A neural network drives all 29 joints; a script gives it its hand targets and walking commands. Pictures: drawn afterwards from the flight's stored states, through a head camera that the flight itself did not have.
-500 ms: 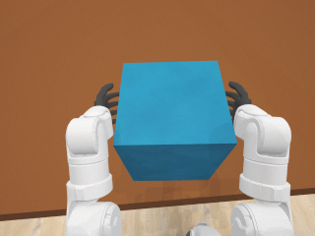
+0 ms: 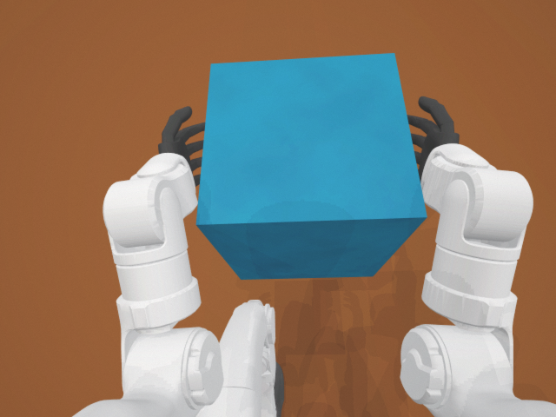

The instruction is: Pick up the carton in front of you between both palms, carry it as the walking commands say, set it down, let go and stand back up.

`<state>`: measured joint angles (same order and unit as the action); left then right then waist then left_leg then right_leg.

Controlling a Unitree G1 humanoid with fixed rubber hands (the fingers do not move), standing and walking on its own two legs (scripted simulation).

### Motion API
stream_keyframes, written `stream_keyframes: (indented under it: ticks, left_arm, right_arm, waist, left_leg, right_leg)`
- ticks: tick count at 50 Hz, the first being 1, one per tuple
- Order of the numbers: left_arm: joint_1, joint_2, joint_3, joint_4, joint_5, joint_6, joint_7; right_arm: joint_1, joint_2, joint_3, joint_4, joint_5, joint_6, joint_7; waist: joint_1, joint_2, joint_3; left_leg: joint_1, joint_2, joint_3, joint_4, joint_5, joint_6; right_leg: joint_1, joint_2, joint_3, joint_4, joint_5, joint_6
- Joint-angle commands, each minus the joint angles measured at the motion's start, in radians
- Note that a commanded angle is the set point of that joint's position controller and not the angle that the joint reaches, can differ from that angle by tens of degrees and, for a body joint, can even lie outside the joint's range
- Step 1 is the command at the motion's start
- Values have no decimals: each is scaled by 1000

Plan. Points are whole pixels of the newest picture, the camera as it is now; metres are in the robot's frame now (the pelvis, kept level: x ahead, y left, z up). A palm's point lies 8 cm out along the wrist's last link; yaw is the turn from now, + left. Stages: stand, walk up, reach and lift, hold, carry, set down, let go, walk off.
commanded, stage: carry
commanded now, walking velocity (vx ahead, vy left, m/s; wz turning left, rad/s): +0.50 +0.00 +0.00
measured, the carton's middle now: (304, 186) +0.40 +0.02 +0.08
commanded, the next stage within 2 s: none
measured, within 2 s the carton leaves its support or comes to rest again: neither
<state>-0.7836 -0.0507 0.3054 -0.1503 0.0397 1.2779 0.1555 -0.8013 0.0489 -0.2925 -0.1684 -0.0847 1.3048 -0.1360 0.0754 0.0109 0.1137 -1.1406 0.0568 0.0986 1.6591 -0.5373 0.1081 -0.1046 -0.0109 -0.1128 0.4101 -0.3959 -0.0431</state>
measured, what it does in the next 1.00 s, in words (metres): climbs: left foot 0.13 m higher, then right foot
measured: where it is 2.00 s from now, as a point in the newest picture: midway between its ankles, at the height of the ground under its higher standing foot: (309, 120)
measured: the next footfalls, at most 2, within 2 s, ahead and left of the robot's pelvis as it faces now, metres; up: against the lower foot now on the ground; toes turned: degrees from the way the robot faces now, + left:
left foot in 0.08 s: +0.29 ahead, +0.10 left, +0.13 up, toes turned +3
right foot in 0.54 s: +0.57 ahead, -0.06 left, +0.13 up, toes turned -4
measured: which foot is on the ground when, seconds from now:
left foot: up 0.00-0.06, down 0.08-0.54, up 0.56-0.98, down 1.00-1.00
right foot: down 0.00-0.10, up 0.12-0.52, down 0.54-1.00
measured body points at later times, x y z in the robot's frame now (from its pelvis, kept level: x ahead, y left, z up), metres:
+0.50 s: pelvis +0.37 +0.02 +0.12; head +0.39 +0.03 +0.57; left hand +0.78 +0.14 +0.33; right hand +0.76 -0.16 +0.34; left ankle +0.25 +0.09 -0.60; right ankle +0.53 -0.06 -0.58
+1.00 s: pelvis +0.67 +0.04 +0.12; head +0.69 +0.04 +0.57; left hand +1.02 +0.20 +0.22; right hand +1.03 -0.11 +0.22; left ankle +0.78 +0.14 -0.61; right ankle +0.53 -0.05 -0.60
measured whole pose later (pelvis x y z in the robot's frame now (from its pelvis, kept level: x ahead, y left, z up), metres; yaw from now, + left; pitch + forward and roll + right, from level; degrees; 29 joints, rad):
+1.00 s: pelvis +0.67 +0.04 +0.12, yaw +0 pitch +5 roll +0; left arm -0.61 -0.09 0.27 0.07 0.12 1.27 0.12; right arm -0.62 0.08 -0.29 0.07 -0.12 1.28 -0.11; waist 0.02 0.00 -0.06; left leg -0.46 0.02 0.15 0.41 -0.04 0.04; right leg -0.09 0.00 -0.10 0.47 -0.44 -0.02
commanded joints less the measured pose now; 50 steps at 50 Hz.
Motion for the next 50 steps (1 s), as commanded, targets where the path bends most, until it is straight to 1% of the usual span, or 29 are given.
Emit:
stream_keyframes:
  ticks: [1, 2, 3, 4, 5, 6, 7, 9, 10, 12, 14, 17, 20, 23, 25, 26, 27, 28, 29, 30, 31, 32, 34, 39, 42, 46, 48, 49, 50]
  left_arm:
    - [-780, -944, -745, -63, -459, 23, -271]
    - [-772, -942, -740, -32, -452, 26, -276]
    - [-775, -932, -746, -33, -451, 23, -282]
    - [-786, -931, -754, -37, -452, 20, -285]
    - [-792, -956, -752, -40, -446, 18, -289]
    - [-724, -952, -753, -31, -421, 15, -283]
    - [-690, -932, -743, -8, -388, 4, -272]
    - [-700, -920, -691, -37, -330, -9, -250]
    - [-688, -904, -663, -38, -299, -12, -237]
    - [-640, -858, -627, -9, -241, -27, -219]
    - [-613, -833, -614, 32, -212, -38, -211]
    - [-615, -797, -601, 71, -188, -26, -198]
    - [-635, -765, -590, 126, -185, 11, -193]
    - [-699, -767, -585, 187, -225, 54, -200]
    - [-756, -786, -585, 227, -273, 79, -213]
    - [-799, -794, -578, 241, -298, 90, -221]
    - [-815, -807, -566, 267, -318, 102, -231]
    - [-869, -770, -553, 288, -329, 110, -231]
    - [-888, -800, -552, 301, -364, 117, -236]
    - [-938, -850, -553, 267, -411, 120, -243]
    - [-994, -912, -560, 240, -454, 126, -250]
    - [-1051, -964, -562, 217, -488, 129, -254]
    - [-1072, -1024, -549, 229, -522, 129, -260]
    - [-944, -1116, -509, 312, -481, 95, -278]
    - [-836, -1158, -511, 317, -430, 58, -291]
    - [-653, -1187, -573, 224, -372, 6, -296]
    - [-535, -1191, -631, 148, -346, -18, -293]
    - [-474, -1185, -664, 111, -335, -28, -292]
    - [-418, -1169, -696, 76, -327, -37, -292]
  right_arm:
    - [-675, 886, 715, 38, 344, -17, 164]
    - [-656, 889, 719, 57, 345, -19, 167]
    - [-651, 907, 737, 39, 361, -25, 172]
    - [-676, 935, 754, 17, 376, -35, 179]
    - [-700, 942, 748, 14, 390, -50, 187]
    - [-667, 957, 747, 22, 412, -53, 194]
    - [-638, 989, 772, 10, 450, -47, 204]
    - [-743, 1064, 821, -52, 517, -58, 225]
    - [-795, 1091, 837, -75, 553, -60, 236]
    - [-819, 1100, 844, -70, 595, -65, 250]
    - [-840, 1086, 840, -56, 610, -66, 257]
    - [-859, 1040, 808, -2, 607, -48, 264]
    - [-803, 987, 736, 110, 573, -12, 271]
    - [-759, 938, 654, 235, 523, 22, 270]
    - [-775, 902, 597, 290, 489, 44, 264]
    - [-787, 884, 569, 314, 474, 55, 260]
    - [-820, 866, 547, 333, 463, 67, 255]
    - [-850, 882, 523, 366, 461, 84, 248]
    - [-870, 848, 497, 352, 440, 91, 234]
    - [-909, 861, 477, 333, 431, 98, 222]
    - [-925, 866, 457, 310, 420, 104, 212]
    - [-931, 871, 441, 303, 409, 110, 204]
    - [-902, 890, 414, 321, 375, 115, 191]
    - [-753, 982, 400, 422, 313, 84, 197]
    - [-658, 1070, 435, 435, 308, 45, 219]
    - [-533, 1173, 547, 322, 338, -10, 241]
    - [-476, 1198, 615, 221, 354, -35, 248]
    - [-425, 1199, 648, 181, 356, -48, 252]
    - [-368, 1191, 675, 144, 355, -59, 256]
  waist:
    - [-45, -158, -508]
    - [-91, -237, -585]
    - [-149, -287, -686]
    - [-214, -227, -795]
    - [-230, 79, -912]
    - [-220, 345, -1023]
    - [-227, 248, -1029]
    - [-202, 58, -810]
    - [-195, 37, -724]
    - [-192, 20, -687]
    - [-177, -42, -627]
    - [-161, 14, -619]
    - [-142, 116, -583]
    - [-124, 143, -530]
    - [-79, 140, -537]
    - [-57, 116, -558]
    - [-29, 41, -600]
    - [-36, -175, -695]
    - [-21, -234, -686]
    - [-23, -155, -620]
    - [-26, -43, -582]
    - [-32, -1, -558]
    - [-35, -26, -584]
    - [-21, -87, -583]
    - [-17, -113, -551]
    - [-19, -157, -507]
    - [-34, -154, -557]
    - [-58, -141, -616]
    - [-92, -97, -668]
  left_leg:
    - [451, -69, 168, -520, 148, 16]
    - [648, -168, 230, -544, 213, 17]
    - [827, -191, 197, -674, 301, 19]
    - [1036, -186, 99, -883, 351, 27]
    - [1275, 68, -472, -1079, 488, 188]
    - [1400, 252, -867, -1172, 916, 337]
    - [1481, 220, -787, -1088, 935, 322]
    - [1432, 179, -613, -1063, 773, 183]
    - [1393, 161, -556, -1063, 725, 145]
    - [1392, 147, -479, -1106, 724, 122]
    - [1346, 150, -428, -1171, 828, 126]
    - [1298, 143, -293, -1208, 1115, 116]
    - [1228, 93, -156, -1233, 1028, 78]
    - [1171, 77, -84, -1190, 1068, 30]
    - [1142, 65, -22, -1021, 1114, -14]
    - [1069, 45, 0, -892, 1000, -37]
    - [915, 23, -20, -714, 695, -57]
    - [633, -103, -46, -430, 131, -92]
    - [463, -138, -123, -275, -10, -78]
    - [404, -87, -155, -257, 24, -49]
    - [399, -62, -149, -299, 87, -42]
    - [419, -41, -142, -362, 132, -41]
    - [473, -28, -123, -460, 176, -52]
    - [403, -4, -71, -751, 236, -71]
    - [458, -20, -17, -941, 368, -74]
    - [577, -58, 59, -1159, 483, -81]
    - [779, -95, 120, -1292, 553, -78]
    - [989, -86, 121, -1312, 575, -70]
    - [1213, 29, -19, -1277, 530, -46]
  right_leg:
    - [75, -144, 38, -147, 1233, -151]
    - [61, -146, 1, -16, 1605, -141]
    - [100, -173, -16, 190, 1713, -113]
    - [93, -143, -55, 465, 1548, -72]
    - [-202, 10, 29, 887, 760, -7]
    - [-349, 192, 219, 1310, 99, 21]
    - [-482, 162, 345, 1471, 48, -4]
    - [-702, 85, 267, 1375, 12, -50]
    - [-759, 62, 241, 1321, 2, -67]
    - [-775, 36, 195, 1217, -37, -68]
    - [-747, -4, 146, 949, -70, -42]
    - [-657, 9, 56, 616, 121, -29]
    - [-493, 45, 7, 315, 336, -25]
    - [-305, 87, -39, 122, 465, -36]
    - [-130, 101, -62, 11, 488, -49]
    - [3, 70, -46, 6, 461, -51]
    - [171, -81, 136, 74, 520, -79]
    - [399, -362, 564, 103, 660, -262]
    - [388, -374, 754, -5, 387, -346]
    - [312, -332, 688, -38, 290, -313]
    - [239, -300, 606, -47, 314, -274]
    - [172, -284, 542, -55, 355, -238]
    - [120, -246, 439, -79, 318, -198]
    - [191, -252, 336, -94, 461, -212]
    - [205, -222, 235, -90, 606, -162]
    - [258, -170, 114, -57, 753, -97]
    - [255, -144, 39, 72, 926, -52]
    - [173, -128, -1, 176, 902, -16]
    - [8, -119, -7, 321, 685, 17]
